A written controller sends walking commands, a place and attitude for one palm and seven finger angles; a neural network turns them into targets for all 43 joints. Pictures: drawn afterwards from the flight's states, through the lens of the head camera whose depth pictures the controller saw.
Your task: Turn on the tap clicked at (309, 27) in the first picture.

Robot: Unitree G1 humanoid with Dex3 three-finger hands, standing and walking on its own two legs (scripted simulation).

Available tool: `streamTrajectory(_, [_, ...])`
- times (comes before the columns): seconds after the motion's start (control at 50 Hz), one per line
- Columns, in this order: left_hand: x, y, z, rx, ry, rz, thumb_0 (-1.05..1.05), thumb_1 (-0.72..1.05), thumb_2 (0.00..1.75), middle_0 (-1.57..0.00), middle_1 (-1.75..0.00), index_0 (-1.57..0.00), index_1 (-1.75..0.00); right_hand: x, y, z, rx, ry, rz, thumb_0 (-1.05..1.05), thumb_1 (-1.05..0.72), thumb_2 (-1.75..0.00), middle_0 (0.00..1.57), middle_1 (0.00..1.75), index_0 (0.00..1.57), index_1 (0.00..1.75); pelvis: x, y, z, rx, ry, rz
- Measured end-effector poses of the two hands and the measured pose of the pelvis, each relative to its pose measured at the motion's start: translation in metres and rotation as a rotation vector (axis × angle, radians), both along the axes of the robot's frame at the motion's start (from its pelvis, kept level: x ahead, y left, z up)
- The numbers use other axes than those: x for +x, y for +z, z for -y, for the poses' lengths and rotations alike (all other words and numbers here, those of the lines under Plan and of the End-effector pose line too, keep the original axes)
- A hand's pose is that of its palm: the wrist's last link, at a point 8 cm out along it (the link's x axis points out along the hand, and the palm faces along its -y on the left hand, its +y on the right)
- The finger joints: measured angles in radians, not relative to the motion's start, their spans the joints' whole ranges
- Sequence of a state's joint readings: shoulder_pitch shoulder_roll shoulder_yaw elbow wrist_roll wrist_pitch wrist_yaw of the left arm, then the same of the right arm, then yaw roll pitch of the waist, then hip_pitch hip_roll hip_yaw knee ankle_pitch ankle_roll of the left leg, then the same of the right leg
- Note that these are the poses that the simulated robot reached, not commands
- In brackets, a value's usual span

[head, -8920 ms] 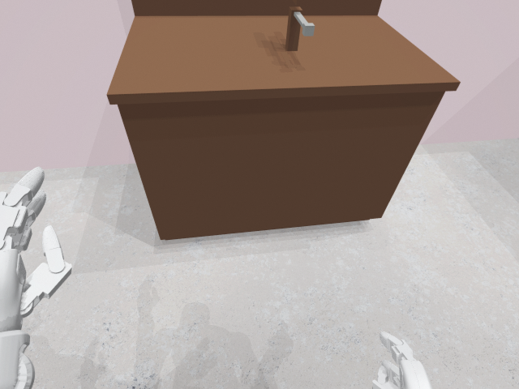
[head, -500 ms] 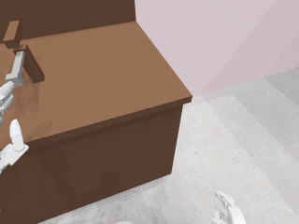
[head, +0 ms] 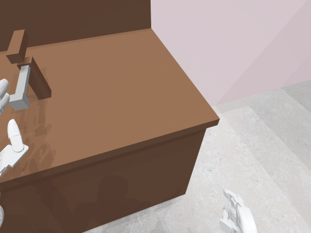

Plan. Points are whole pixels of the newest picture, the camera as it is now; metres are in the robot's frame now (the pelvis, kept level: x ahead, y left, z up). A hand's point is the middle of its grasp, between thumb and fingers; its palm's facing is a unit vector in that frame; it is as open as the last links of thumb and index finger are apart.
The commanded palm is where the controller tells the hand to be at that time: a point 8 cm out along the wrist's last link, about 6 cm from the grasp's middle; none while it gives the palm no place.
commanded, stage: come to a stop and stand still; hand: left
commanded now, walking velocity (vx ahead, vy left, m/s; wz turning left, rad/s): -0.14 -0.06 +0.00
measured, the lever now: (19, 101) +0.35 +0.33 +0.18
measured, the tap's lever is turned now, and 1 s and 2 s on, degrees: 0 0 0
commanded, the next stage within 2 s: look again from close up in 1.60 s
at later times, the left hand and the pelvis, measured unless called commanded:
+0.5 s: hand (24, 135) +0.24 +0.25 +0.20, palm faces +0.35 -0.82 -0.44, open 7.4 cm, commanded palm +0.19 +0.30 +0.20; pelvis +0.03 +0.02 +0.02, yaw +0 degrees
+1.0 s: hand out of the picture +0.21 +0.34 +0.20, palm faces +0.45 -0.83 -0.33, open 7.4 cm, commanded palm +0.14 +0.35 +0.20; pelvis -0.02 +0.07 +0.02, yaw +0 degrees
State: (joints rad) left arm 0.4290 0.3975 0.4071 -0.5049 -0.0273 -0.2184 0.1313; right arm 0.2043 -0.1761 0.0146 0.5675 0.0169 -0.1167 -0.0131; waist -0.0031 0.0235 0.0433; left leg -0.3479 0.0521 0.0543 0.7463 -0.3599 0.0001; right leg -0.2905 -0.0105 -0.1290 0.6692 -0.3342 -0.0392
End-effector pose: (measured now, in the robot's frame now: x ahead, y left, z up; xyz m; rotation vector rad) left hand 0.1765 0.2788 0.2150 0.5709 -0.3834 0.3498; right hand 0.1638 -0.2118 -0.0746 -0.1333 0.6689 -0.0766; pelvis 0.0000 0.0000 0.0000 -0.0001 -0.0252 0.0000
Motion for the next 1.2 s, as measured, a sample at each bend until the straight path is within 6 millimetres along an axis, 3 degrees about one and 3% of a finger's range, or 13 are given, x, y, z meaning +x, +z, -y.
streamTrajectory(0.14, [0.009,-0.017,-0.020,-0.098,0.059,-0.082,0.01,0.89,0.90,-0.21,-0.30,-0.21,-0.30,0.006,-0.007,-0.015,-0.033,0.046,-0.148,0.01,-0.91,-0.89,0.20,0.30,0.20,0.30,0.022,0.013,-0.015,0.019,-0.002,-0.005])
streamTrajectory(0.24, [0.031,-0.026,-0.039,-0.140,0.054,-0.044,0.01,0.89,0.90,-0.21,-0.30,-0.21,-0.30,0.023,-0.003,-0.022,-0.089,0.020,-0.112,0.01,-0.91,-0.89,0.20,0.30,0.20,0.30,0.030,0.005,-0.029,0.017,-0.009,0.018])
streamTrajectory(0.36, [0.046,-0.008,-0.027,-0.107,-0.016,0.001,0.01,0.89,0.90,-0.21,-0.30,-0.21,-0.30,0.041,0.018,-0.035,-0.048,0.042,-0.012,0.01,-0.91,-0.89,0.20,0.30,0.20,0.30,0.028,0.011,-0.026,0.021,-0.006,0.010])
streamTrajectory(0.44, [0.038,0.004,-0.014,-0.051,-0.053,-0.036,0.01,0.89,0.90,-0.21,-0.30,-0.21,-0.30,0.045,0.024,-0.034,-0.010,0.039,0.019,0.01,-0.91,-0.89,0.20,0.30,0.20,0.30,0.028,0.016,-0.023,-0.016,-0.004,-0.003])
streamTrajectory(0.5, [0.027,0.001,-0.016,-0.054,-0.035,-0.088,0.01,0.89,0.90,-0.21,-0.30,-0.21,-0.30,0.042,0.024,-0.026,-0.012,0.021,0.012,0.01,-0.91,-0.89,0.20,0.30,0.20,0.30,0.029,0.017,-0.021,-0.022,-0.005,-0.016])
streamTrajectory(0.58, [0.029,0.016,-0.059,0.053,0.054,-0.033,0.01,0.88,0.90,-0.22,-0.30,-0.22,-0.30,0.030,0.022,-0.014,-0.079,0.050,-0.035,0.01,-0.91,-0.89,0.20,0.30,0.20,0.30,0.021,0.019,-0.019,-0.008,0.000,-0.010])
streamTrajectory(0.64, [0.024,0.001,-0.077,-0.062,0.126,-0.040,0.01,0.89,0.90,-0.21,-0.30,-0.21,-0.30,0.020,0.025,-0.004,-0.088,0.026,-0.021,0.01,-0.91,-0.89,0.20,0.30,0.20,0.30,0.013,0.019,-0.025,-0.003,-0.014,0.005])
streamTrajectory(0.74, [0.008,-0.043,-0.043,-0.241,0.008,-0.132,0.01,0.90,0.90,-0.20,-0.30,-0.20,-0.30,0.000,0.035,-0.002,-0.113,-0.018,0.022,0.01,-0.91,-0.89,0.20,0.30,0.20,0.30,0.002,0.018,-0.040,-0.016,-0.019,0.033])
streamTrajectory(0.78, [0.001,-0.052,-0.033,-0.274,-0.059,-0.152,0.01,0.89,0.90,-0.20,-0.30,-0.20,-0.30,-0.007,0.041,-0.008,-0.136,-0.028,0.028,0.01,-0.91,-0.89,0.20,0.30,0.20,0.30,-0.002,0.017,-0.045,-0.020,-0.022,0.038])
streamTrajectory(0.82, [-0.003,-0.053,-0.035,-0.263,-0.099,-0.145,0.01,0.89,0.90,-0.21,-0.30,-0.21,-0.30,-0.014,0.045,-0.016,-0.156,-0.035,0.029,0.01,-0.91,-0.89,0.20,0.30,0.19,0.30,-0.006,0.017,-0.050,-0.025,-0.030,0.043])
streamTrajectory(0.96, [-0.007,-0.014,-0.092,-0.123,-0.025,0.039,0.01,0.88,0.90,-0.22,-0.30,-0.22,-0.30,-0.030,0.046,-0.056,-0.139,-0.001,0.021,0.01,-0.91,-0.89,0.20,0.30,0.20,0.30,-0.021,0.017,-0.068,-0.044,-0.013,0.043])
streamTrajectory(1.02, [-0.014,-0.002,-0.103,-0.099,0.001,0.088,0.01,0.89,0.90,-0.21,-0.30,-0.21,-0.30,-0.032,0.038,-0.073,-0.096,0.026,0.017,0.01,-0.91,-0.89,0.20,0.30,0.20,0.30,-0.025,0.015,-0.077,-0.047,-0.009,0.040])
streamTrajectory(1.2, [-0.038,-0.028,-0.104,-0.133,0.016,-0.092,0.01,0.89,0.90,-0.21,-0.30,-0.21,-0.30,-0.036,0.024,-0.106,-0.036,0.091,-0.047,0.01,-0.91,-0.89,0.20,0.30,0.20,0.30,-0.030,0.020,-0.089,-0.040,0.042,0.030])
